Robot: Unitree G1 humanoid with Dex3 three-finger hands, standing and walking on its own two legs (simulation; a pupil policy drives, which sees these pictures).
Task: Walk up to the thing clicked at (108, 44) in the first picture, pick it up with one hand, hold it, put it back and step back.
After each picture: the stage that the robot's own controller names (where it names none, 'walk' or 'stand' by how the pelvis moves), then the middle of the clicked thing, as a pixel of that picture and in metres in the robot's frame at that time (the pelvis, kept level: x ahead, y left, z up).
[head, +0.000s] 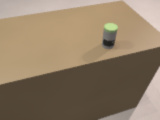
stand; (109, 36) +0.67 -0.11 +0.01
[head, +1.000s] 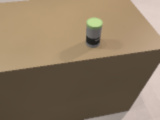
sink last; (93, 33) +0.60 -0.02 +0.05
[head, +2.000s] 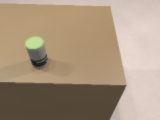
rise first; (37, 53) +0.46 +0.23 +0.04
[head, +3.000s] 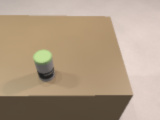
stand; (44, 66) +0.44 +0.17 +0.02
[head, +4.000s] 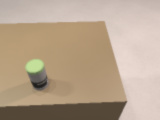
stand; (37, 75) +0.42 +0.20 +0.01
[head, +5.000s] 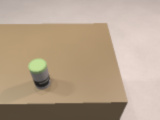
stand; (40, 74) +0.43 +0.19 +0.01
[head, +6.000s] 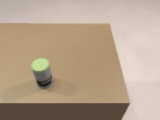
stand; (42, 74) +0.43 +0.18 +0.01
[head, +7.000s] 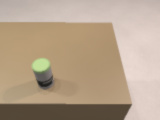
stand; (43, 74) +0.43 +0.18 +0.01
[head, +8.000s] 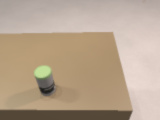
rise first; (45, 81) +0.42 +0.19 +0.01
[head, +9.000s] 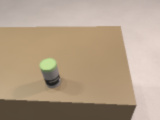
go down; (50, 73) +0.44 +0.18 +0.01
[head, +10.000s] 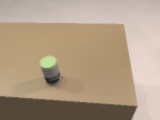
go down; (50, 71) +0.44 +0.19 +0.02
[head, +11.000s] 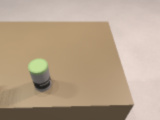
go down; (40, 75) +0.41 +0.17 +0.03
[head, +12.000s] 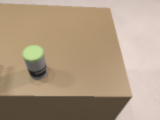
close in; (36, 63) +0.43 +0.17 +0.04
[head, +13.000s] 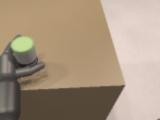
close; (26, 56) +0.45 +0.18 +0.07
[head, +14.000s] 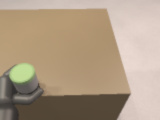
lift; (27, 83) +0.34 +0.19 +0.08
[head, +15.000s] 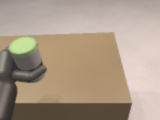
lift; (29, 60) +0.32 +0.17 +0.23
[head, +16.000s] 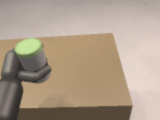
hold; (34, 61) +0.33 +0.15 +0.22
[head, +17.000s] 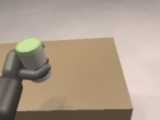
hold; (35, 61) +0.33 +0.15 +0.23
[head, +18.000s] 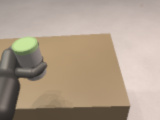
crouch; (30, 59) +0.35 +0.17 +0.21
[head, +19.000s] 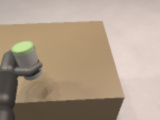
lower; (28, 61) +0.42 +0.18 +0.12
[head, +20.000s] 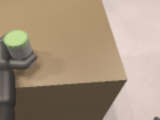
lower; (21, 50) +0.45 +0.19 +0.08
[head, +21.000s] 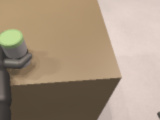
lower; (16, 50) +0.46 +0.19 +0.08
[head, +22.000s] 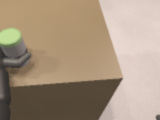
lower; (15, 49) +0.46 +0.20 +0.08
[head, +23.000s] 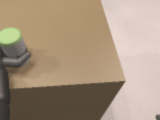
rest; (15, 48) +0.46 +0.20 +0.08
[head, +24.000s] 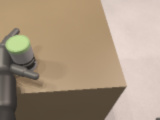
withdraw; (22, 55) +0.44 +0.18 +0.07
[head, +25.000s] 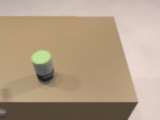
sink last; (44, 67) +0.42 +0.17 +0.06
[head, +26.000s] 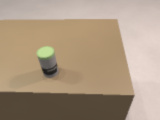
stand; (48, 62) +0.47 +0.19 +0.05
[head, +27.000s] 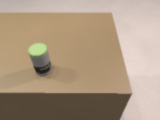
stand; (40, 60) +0.46 +0.18 +0.06
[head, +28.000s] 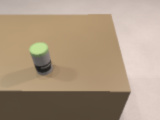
stand; (41, 59) +0.47 +0.18 +0.07
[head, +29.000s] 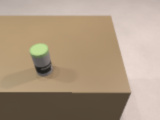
stand; (41, 60) +0.46 +0.18 +0.07
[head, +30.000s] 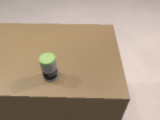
stand; (49, 67) +0.47 +0.17 +0.01
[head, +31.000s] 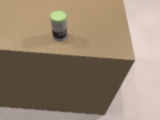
walk; (59, 26) +0.62 +0.11 +0.03
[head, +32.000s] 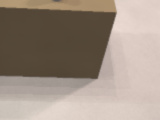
walk; out of the picture +0.91 +0.18 +0.03
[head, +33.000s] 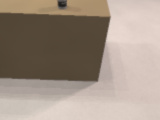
stand; out of the picture +1.06 +0.18 +0.02
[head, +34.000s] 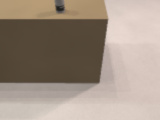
stand; (59, 3) +1.06 +0.18 +0.01
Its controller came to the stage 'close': yes
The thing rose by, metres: 0.22
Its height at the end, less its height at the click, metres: +0.00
